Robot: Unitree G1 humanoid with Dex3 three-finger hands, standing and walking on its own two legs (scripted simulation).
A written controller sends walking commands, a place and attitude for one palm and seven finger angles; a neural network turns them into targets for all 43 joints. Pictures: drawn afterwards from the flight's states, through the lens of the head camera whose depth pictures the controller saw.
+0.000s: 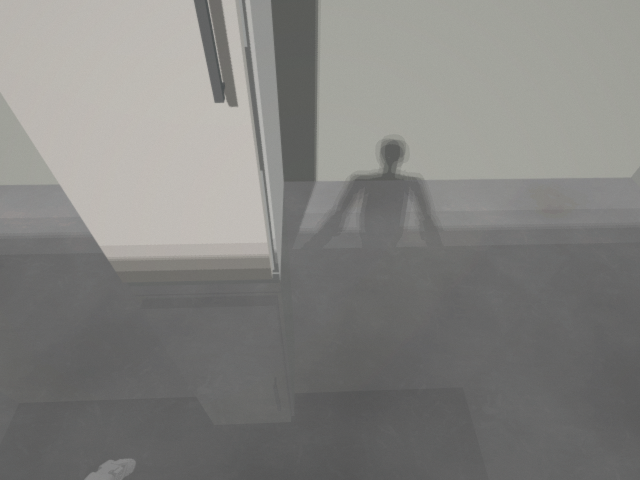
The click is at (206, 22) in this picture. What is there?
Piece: fridge door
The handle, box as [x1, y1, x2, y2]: [194, 0, 224, 102]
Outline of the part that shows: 194,0 214,101 223,102 224,83 221,81 207,1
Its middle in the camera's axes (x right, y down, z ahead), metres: -0.21 -0.43 +0.69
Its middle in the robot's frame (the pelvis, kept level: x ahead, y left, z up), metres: +0.83 +0.27 +0.23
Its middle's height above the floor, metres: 1.00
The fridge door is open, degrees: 0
